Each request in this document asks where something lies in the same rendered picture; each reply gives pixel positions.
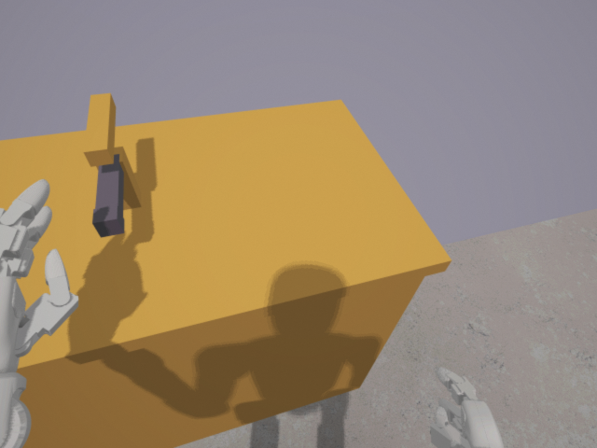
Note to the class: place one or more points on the left robot forearm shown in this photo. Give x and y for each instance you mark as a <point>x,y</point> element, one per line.
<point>15,418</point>

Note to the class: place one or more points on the counter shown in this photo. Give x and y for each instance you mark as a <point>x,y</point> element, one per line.
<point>266,259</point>

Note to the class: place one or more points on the robot left hand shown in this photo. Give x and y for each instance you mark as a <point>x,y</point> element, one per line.
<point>21,227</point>

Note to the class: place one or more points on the robot right hand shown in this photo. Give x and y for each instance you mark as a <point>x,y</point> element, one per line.
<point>472,427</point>

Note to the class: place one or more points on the tap lever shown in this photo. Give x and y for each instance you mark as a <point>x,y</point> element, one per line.
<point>108,213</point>

